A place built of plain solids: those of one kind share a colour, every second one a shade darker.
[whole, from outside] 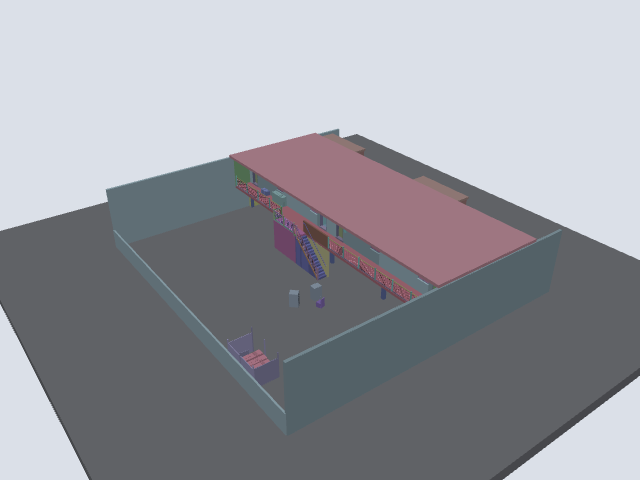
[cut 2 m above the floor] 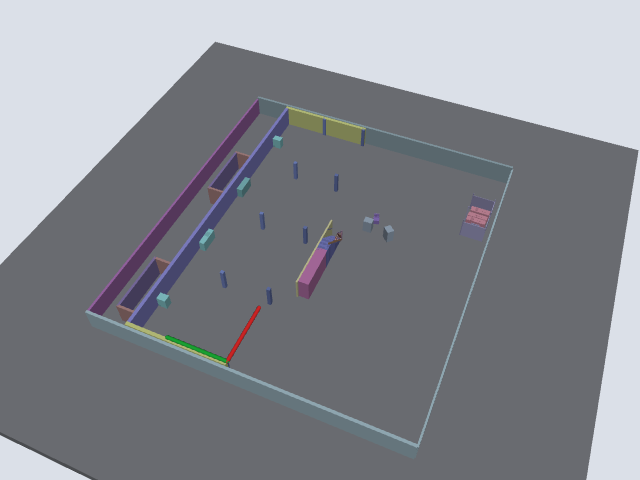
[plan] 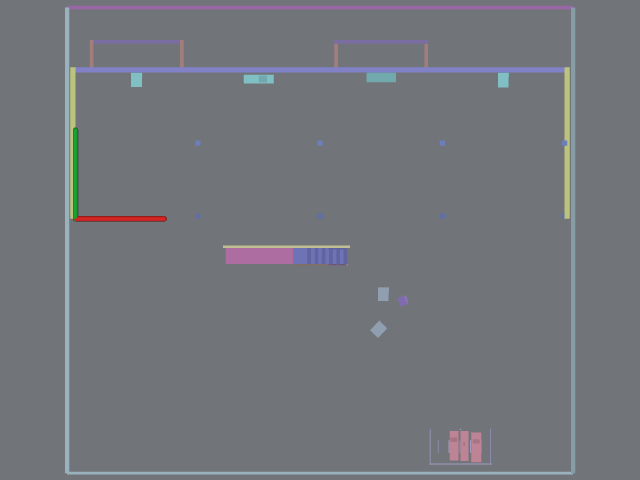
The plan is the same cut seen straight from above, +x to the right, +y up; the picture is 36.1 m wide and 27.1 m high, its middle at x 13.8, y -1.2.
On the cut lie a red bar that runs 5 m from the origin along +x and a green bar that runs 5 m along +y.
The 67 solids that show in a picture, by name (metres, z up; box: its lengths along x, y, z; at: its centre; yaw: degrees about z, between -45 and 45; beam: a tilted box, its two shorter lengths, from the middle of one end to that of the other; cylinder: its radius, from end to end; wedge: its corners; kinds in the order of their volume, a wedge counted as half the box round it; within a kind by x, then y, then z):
{
 "site_fence_1": {"box": [0.24, 26.3, 5.94], "at": [-0.48, -1.22, 2.92]},
 "site_fence_2": {"box": [28.57, 0.15, 1.85], "at": [13.8, -14.36, 0.88]},
 "site_fence_3": {"box": [0.24, 26.3, 5.94], "at": [28.09, -1.22, 2.92]},
 "roof_1": {"box": [28.61, 10.6, 0.25], "at": [13.8, 3.45, 6.02]},
 "gable_1": {"box": [0.3, 8.55, 5.94], "at": [-0.15, 4.28, 2.92]},
 "gable_2": {"box": [0.3, 8.55, 5.94], "at": [27.76, 4.28, 2.92]},
 "back_1": {"box": [27.61, 0.3, 2.75], "at": [13.8, 8.4, 1.32]},
 "face_1": {"box": [3.45, 0.3, 3.2], "at": [3.38, 0.15, 4.29]},
 "face_2": {"box": [4.25, 0.3, 3.2], "at": [8.43, 0.15, 4.29]},
 "face_3": {"box": [1.2, 0.3, 1.3], "at": [11.15, 0.15, 3.35]},
 "face_4": {"box": [1.4, 0.3, 3.2], "at": [13.8, 0.15, 4.29]},
 "face_5": {"box": [3.45, 0.3, 3.2], "at": [17.18, 0.15, 4.29]},
 "face_6": {"box": [1.2, 0.3, 1.3], "at": [19.51, 0.15, 3.35]},
 "face_7": {"box": [4.25, 0.3, 3.2], "at": [22.23, 0.15, 4.29]},
 "face_8": {"box": [1.2, 0.3, 1.3], "at": [24.96, 0.15, 3.35]},
 "bay_back_1": {"box": [5.3, 0.21, 5.94], "at": [3.45, 9.99, 2.92]},
 "bay_back_2": {"box": [5.3, 0.21, 5.94], "at": [17.25, 9.99, 2.92]},
 "deck_1": {"box": [27.61, 1.65, 0.24], "at": [13.8, -0.83, 2.83]},
 "site_backwall_1": {"box": [28.57, 0.2, 1.85], "at": [13.8, 11.93, 0.88]},
 "head_1": {"box": [3.8, 0.9, 3.0], "at": [10.37, -2.1, 1.45]},
 "step_1": {"box": [0.61, 0.9, 2.63], "at": [12.37, -2.1, 1.26]},
 "step_2": {"box": [0.61, 0.9, 2.26], "at": [12.78, -2.1, 1.08]},
 "step_3": {"box": [0.61, 0.9, 2.08], "at": [12.99, -2.1, 0.99]},
 "step_4": {"box": [0.61, 0.9, 1.89], "at": [13.19, -2.1, 0.9]},
 "step_5": {"box": [0.61, 0.9, 1.71], "at": [13.4, -2.1, 0.8]},
 "step_6": {"box": [0.61, 0.9, 1.52], "at": [13.6, -2.1, 0.71]},
 "step_7": {"box": [0.61, 0.9, 1.34], "at": [13.8, -2.1, 0.62]},
 "step_8": {"box": [0.61, 0.9, 1.15], "at": [14.01, -2.1, 0.53]},
 "step_9": {"box": [0.61, 0.9, 0.97], "at": [14.21, -2.1, 0.44]},
 "step_10": {"box": [0.61, 0.9, 0.79], "at": [14.42, -2.1, 0.34]},
 "step_11": {"box": [0.61, 0.9, 0.6], "at": [14.62, -2.1, 0.25]},
 "step_12": {"box": [0.61, 0.9, 0.42], "at": [14.83, -2.1, 0.16]},
 "step_13": {"box": [0.61, 0.9, 0.23], "at": [15.03, -2.1, 0.07]},
 "bay_side_1": {"box": [0.21, 1.54, 5.94], "at": [0.91, 9.32, 2.92]},
 "bay_side_2": {"box": [0.21, 1.54, 5.94], "at": [6.0, 9.32, 2.92]},
 "bay_side_3": {"box": [0.21, 1.54, 5.94], "at": [14.71, 9.32, 2.92]},
 "bay_side_4": {"box": [0.21, 1.54, 5.94], "at": [19.8, 9.32, 2.92]},
 "bay_roof_1": {"box": [5.5, 1.69, 0.2], "at": [3.45, 9.35, 5.99]},
 "bay_roof_2": {"box": [5.5, 1.69, 0.2], "at": [17.25, 9.35, 5.99]},
 "piece_1": {"box": [0.62, 0.8, 1.07], "at": [3.45, 7.84, 0.48]},
 "piece_2": {"box": [1.7, 0.5, 1.03], "at": [10.34, 7.88, 0.47]},
 "piece_3": {"box": [0.47, 0.39, 1.03], "at": [10.57, 7.89, 0.47]},
 "piece_4": {"box": [1.67, 0.53, 0.99], "at": [17.25, 7.97, 0.45]},
 "piece_5": {"box": [0.6, 0.82, 1.06], "at": [24.15, 7.83, 0.48]},
 "spine_1": {"box": [7.17, 0.15, 2.77], "at": [11.9, -1.58, 1.33]},
 "bike_shelter_bike_1": {"box": [0.5, 1.66, 1.01], "at": [21.37, -12.82, 0.45]},
 "bike_shelter_bike_2": {"box": [0.45, 1.7, 0.96], "at": [21.96, -12.83, 0.43]},
 "bike_shelter_bike_3": {"box": [0.56, 1.68, 1.01], "at": [22.62, -12.91, 0.46]},
 "column_1": {"box": [0.3, 0.3, 2.75], "at": [6.9, 0.15, 1.32]},
 "column_2": {"box": [0.3, 0.3, 2.75], "at": [6.9, 4.28, 1.32]},
 "column_3": {"box": [0.3, 0.3, 2.75], "at": [13.8, 0.15, 1.32]},
 "column_4": {"box": [0.3, 0.3, 2.75], "at": [13.8, 4.28, 1.32]},
 "column_5": {"box": [0.3, 0.3, 2.75], "at": [20.71, 0.15, 1.32]},
 "column_6": {"box": [0.3, 0.3, 2.75], "at": [20.71, 4.28, 1.32]},
 "column_7": {"box": [0.3, 0.3, 2.75], "at": [27.61, 0.15, 1.32]},
 "column_8": {"box": [0.3, 0.3, 2.75], "at": [27.61, 4.28, 1.32]},
 "foot_bin_1": {"box": [0.62, 0.74, 1.3], "at": [17.11, -6.25, 0.6], "yaw": -43.8},
 "foot_bin_2": {"box": [0.6, 0.76, 1.29], "at": [17.38, -4.27, 0.59], "yaw": -0.7},
 "put_bike_1": {"box": [1.75, 0.52, 1.01], "at": [6.0, -0.27, 3.4]},
 "deck_end_1": {"box": [0.15, 1.65, 2.98], "at": [0.07, -0.83, 4.39]},
 "bike_shelter_1": {"box": [0.05, 1.88, 1.77], "at": [20.02, -12.87, 0.83]},
 "bike_shelter_2": {"box": [3.33, 0.05, 1.77], "at": [21.72, -13.85, 0.83]},
 "bike_shelter_3": {"box": [0.05, 1.88, 1.77], "at": [23.43, -12.87, 0.83]},
 "deck_guard_stair_1": {"box": [3.58, 0.15, 1.15], "at": [13.7, -1.58, 3.47]},
 "guard_string_1": {"wedge": [[12.27, -2.62, 2.74], [12.27, -2.62, 2.98], [12.27, -2.58, 2.74], [12.27, -2.58, 2.98], [15.34, -2.62, -0.02], [15.34, -2.62, 0.21], [15.34, -2.58, -0.02], [15.34, -2.58, 0.21]]},
 "foot_chair_1": {"box": [0.45, 0.5, 0.49], "at": [18.46, -4.65, 0.2], "yaw": 17.2},
 "doorleaf_door_1": {"box": [0.89, 0.041, 1.93], "at": [14.98, 0.28, 4.05]}
}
